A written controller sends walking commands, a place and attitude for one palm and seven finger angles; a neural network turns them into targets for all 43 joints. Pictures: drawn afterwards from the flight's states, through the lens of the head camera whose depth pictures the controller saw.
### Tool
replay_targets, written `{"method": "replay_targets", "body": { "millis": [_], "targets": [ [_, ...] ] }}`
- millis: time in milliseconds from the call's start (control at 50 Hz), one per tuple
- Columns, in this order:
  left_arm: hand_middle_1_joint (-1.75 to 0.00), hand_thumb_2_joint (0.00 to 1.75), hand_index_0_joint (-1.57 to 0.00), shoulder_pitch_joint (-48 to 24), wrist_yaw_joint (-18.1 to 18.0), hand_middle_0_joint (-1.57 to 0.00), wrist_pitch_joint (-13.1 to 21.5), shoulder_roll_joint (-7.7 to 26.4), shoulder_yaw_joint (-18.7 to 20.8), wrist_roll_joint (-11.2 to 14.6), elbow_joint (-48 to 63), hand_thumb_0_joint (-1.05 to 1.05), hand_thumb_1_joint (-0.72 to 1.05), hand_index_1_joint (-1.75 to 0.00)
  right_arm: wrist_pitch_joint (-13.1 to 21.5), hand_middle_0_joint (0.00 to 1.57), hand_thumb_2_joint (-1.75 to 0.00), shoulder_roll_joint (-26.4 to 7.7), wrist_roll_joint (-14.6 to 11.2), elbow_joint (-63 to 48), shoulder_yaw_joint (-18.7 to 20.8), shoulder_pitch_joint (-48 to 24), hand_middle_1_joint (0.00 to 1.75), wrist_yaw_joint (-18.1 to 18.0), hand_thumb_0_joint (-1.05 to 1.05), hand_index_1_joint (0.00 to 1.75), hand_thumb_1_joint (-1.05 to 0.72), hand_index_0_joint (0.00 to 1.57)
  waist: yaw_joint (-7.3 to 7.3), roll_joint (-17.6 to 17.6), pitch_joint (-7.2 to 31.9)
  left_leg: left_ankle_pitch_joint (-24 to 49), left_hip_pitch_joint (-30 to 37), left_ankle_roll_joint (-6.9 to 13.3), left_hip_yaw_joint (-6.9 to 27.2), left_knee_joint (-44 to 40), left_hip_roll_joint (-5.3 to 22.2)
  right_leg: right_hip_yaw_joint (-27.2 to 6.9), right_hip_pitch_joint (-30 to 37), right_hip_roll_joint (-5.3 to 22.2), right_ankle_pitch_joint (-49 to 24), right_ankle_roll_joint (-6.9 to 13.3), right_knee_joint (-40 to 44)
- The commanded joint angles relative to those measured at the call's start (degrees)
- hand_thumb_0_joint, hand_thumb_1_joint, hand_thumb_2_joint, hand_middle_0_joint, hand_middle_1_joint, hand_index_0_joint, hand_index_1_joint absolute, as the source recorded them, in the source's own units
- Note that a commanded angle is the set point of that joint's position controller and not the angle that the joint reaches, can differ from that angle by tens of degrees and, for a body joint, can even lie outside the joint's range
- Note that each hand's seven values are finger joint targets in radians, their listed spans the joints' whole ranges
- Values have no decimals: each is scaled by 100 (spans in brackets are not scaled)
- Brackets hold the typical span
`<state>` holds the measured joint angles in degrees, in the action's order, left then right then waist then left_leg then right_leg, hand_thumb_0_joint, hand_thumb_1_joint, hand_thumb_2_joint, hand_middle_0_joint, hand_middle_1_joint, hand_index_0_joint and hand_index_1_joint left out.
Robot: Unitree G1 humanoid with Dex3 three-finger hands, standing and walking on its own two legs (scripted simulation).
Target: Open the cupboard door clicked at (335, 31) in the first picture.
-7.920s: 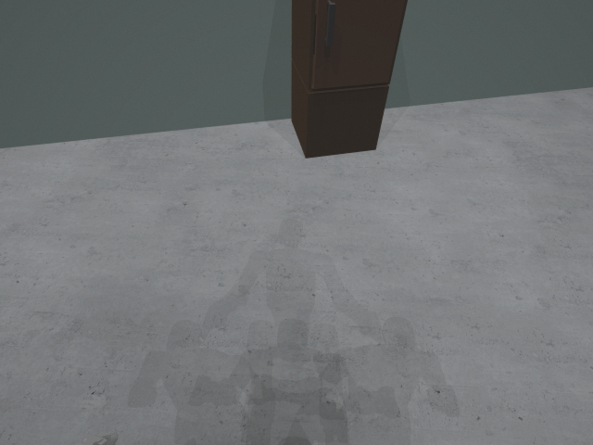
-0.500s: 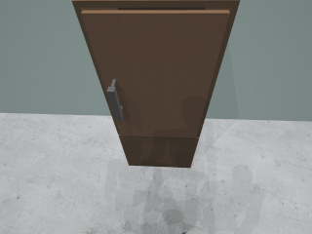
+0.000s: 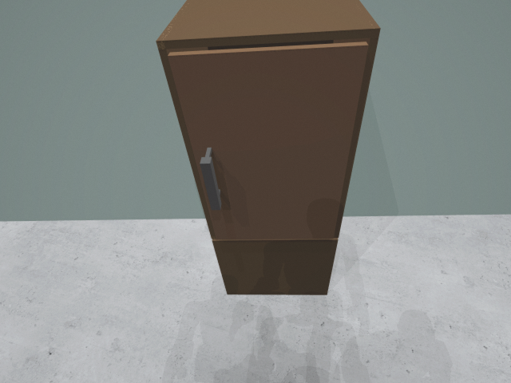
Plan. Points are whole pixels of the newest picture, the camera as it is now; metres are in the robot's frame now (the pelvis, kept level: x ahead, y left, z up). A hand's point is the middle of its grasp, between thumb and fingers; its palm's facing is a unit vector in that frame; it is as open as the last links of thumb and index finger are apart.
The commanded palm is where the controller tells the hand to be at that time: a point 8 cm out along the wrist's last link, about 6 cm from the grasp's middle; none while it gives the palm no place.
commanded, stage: come to a stop and stand still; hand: left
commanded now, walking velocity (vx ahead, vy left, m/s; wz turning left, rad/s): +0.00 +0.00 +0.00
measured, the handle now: (212, 179) +0.59 +0.16 -0.04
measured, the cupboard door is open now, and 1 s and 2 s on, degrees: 0 0 0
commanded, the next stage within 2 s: look again from close up in 0.16 s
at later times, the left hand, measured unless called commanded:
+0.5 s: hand out of the picture +0.02 +0.17 -0.15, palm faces +0.05 -0.97 -0.22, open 7.3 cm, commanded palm none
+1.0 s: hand (149, 365) +0.17 +0.19 -0.04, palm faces +0.27 -0.95 -0.13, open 7.4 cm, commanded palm +0.12 +0.22 -0.06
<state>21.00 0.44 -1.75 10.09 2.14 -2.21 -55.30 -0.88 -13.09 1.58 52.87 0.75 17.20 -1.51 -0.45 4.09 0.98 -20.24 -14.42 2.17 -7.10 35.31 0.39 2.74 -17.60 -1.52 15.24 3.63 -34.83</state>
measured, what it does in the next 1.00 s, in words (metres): stands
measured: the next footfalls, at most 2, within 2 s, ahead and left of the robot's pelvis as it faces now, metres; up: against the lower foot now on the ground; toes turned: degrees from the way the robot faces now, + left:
none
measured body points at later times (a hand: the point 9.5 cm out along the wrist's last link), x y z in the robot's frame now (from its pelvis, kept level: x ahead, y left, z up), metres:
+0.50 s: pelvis +0.01 -0.01 +0.01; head +0.01 -0.03 +0.46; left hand +0.02 +0.22 -0.13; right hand -0.01 -0.21 -0.16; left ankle +0.00 +0.11 -0.73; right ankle +0.04 -0.08 -0.73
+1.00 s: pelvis +0.01 +0.00 +0.00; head +0.01 -0.03 +0.45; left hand +0.15 +0.24 -0.03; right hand +0.11 -0.26 -0.12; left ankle +0.00 +0.12 -0.73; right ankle +0.04 -0.08 -0.73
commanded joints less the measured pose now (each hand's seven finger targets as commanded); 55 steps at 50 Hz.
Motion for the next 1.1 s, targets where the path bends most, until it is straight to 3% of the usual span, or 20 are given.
{"method": "replay_targets", "body": {
  "millis": [0,60,100,120,140,180,220,300,780,800,820,840,860,880,900,940,960,1020,1060,1080],
  "targets": [
    [-30,90,-20,-72,-136,-20,298,748,103,76,319,0,90,-30,109,20,-90,-305,-33,-275,93,-2,30,1,0,30,-90,20,83,-1351,-503,-856,-1011,-11,623,1120,94,-2570,30,1615,1436,992,2447],
    [-30,90,-20,-468,-187,-20,309,741,124,75,321,0,90,-30,103,20,-90,-76,-51,24,53,387,30,44,0,30,-90,20,294,-782,-347,-464,-306,-64,534,325,156,-1586,-132,1291,937,836,2235],
    [-30,90,-20,-472,-158,-20,287,714,104,113,175,0,90,-30,152,20,-90,50,-41,261,1,694,30,27,0,30,-90,20,316,-838,-328,211,435,-80,490,-873,62,-1264,-383,1023,1225,484,1944],
    [-30,90,-20,-401,-145,-20,288,584,72,135,93,0,90,-30,204,20,-90,5,-31,340,-10,744,30,8,0,30,-90,20,274,-470,-371,372,605,-36,766,-1317,167,-1124,-486,818,1198,288,1656],
    [-30,90,-20,-306,-117,-20,295,473,39,155,26,0,90,-30,246,20,-90,-128,-3,375,-2,686,30,-24,0,30,-90,20,171,59,-465,263,342,84,1195,-1618,505,-893,-375,541,932,102,1399],
    [-30,90,-20,-267,-103,-20,257,416,26,127,-47,0,90,-30,268,20,-90,-280,-8,332,33,361,30,-41,0,30,-90,20,-12,338,-670,-485,-675,155,1557,-2099,832,-563,357,396,438,-18,1120],
    [-30,90,-20,-103,-105,-20,278,373,-7,118,-214,0,90,-30,291,20,-90,-187,-30,379,-10,284,30,-58,0,30,-90,20,-111,64,-681,-271,-889,134,1398,-2015,706,-667,785,473,58,-6,1157],
    [-30,90,-20,-136,-136,-20,362,379,-64,157,-391,0,90,-30,330,20,-90,-28,-63,647,-84,619,30,-67,0,30,-90,20,20,-613,-366,683,-272,16,986,-1576,466,-874,863,732,-172,56,1523],
    [-30,90,-20,-76,-229,-20,381,313,-150,167,-659,0,90,-30,298,20,-90,97,-95,1055,-133,618,30,-105,0,30,-90,20,60,-496,-551,1092,168,-80,862,-1695,504,-803,852,768,-863,-1,1681],
    [-30,90,-20,528,-503,-20,503,469,-88,123,-937,0,90,-30,318,20,-90,-147,-137,762,-27,-162,30,-36,0,30,-90,20,-269,-912,-749,570,-312,-273,434,-352,477,-1151,871,1166,-4079,-601,1507],
    [-32,89,-20,-3823,-302,-20,1785,1513,23,1515,7602,0,88,-32,1177,20,-90,-1264,-395,-1414,43,-277,30,-315,0,30,-90,20,588,402,1981,1454,1194,1,677,-1228,-98,-968,1326,740,-2265,-303,1032],
    [-33,88,-20,-1690,-634,-20,1494,1215,192,1022,6298,0,85,-33,1604,20,-90,-737,-304,-1134,-19,-807,30,-473,0,30,-90,20,33,1251,2024,1606,1067,34,469,-1203,-74,-634,1289,363,-1055,-63,898],
    [-34,87,-21,-204,-815,-21,785,95,-293,1155,5298,0,83,-34,1766,20,-90,-515,-434,-1235,67,-630,30,-432,0,30,-90,20,161,726,923,1275,329,-84,709,-1187,-27,-339,748,294,-518,-114,916],
    [-36,86,-21,-238,-683,-21,779,-487,-661,1314,5037,0,81,-36,1839,20,-90,-573,-508,-1100,5,-564,30,-445,0,30,-90,20,266,-200,-15,804,-21,-26,751,-1078,-33,-152,148,254,-182,-245,998],
    [-37,85,-21,-683,-582,-21,1122,-153,-490,1468,5296,0,78,-37,1969,20,-90,-795,-501,-1438,55,-727,30,-437,0,30,-90,20,400,-915,-651,297,-403,40,911,-817,-44,-202,-539,298,649,-342,1091],
    [-40,83,-21,-572,-224,-21,1824,17,-211,1483,4921,0,74,-40,2117,20,-90,-932,-304,-1677,183,-592,30,-396,0,30,-90,20,461,-1969,-292,8,-1058,37,841,45,-136,-348,-1278,371,1767,-425,824],
    [-42,82,-21,-380,25,-21,2179,-21,-72,1435,4436,0,71,-42,2184,20,-90,-894,-285,-1860,248,-620,30,-304,0,30,-90,20,328,-1612,-351,-96,-1533,-58,824,435,-220,-442,-1614,417,1986,-358,493],
    [-47,79,-22,912,949,-22,3450,-220,226,1632,4174,0,64,-47,2288,20,-90,-787,-160,-2443,396,-877,30,15,0,30,-90,20,-229,-1805,585,-100,-2686,-193,772,1347,-323,-500,-1668,369,1438,-234,-739],
    [-50,77,-22,1298,1704,-22,4192,228,715,1670,4037,0,60,-50,2168,20,-90,-831,-164,-2658,503,-953,30,242,0,30,-90,20,-382,-989,1026,183,-3238,-278,708,2030,-373,-771,-1554,435,345,-126,-1542],
    [-51,76,-22,1167,1874,-22,4296,412,848,1674,4278,0,57,-51,2074,20,-90,-836,-162,-2845,507,-1079,30,282,0,30,-90,20,-432,-912,1323,226,-3530,-237,620,2233,-390,-823,-1576,462,122,-125,-1792]
  ]
}}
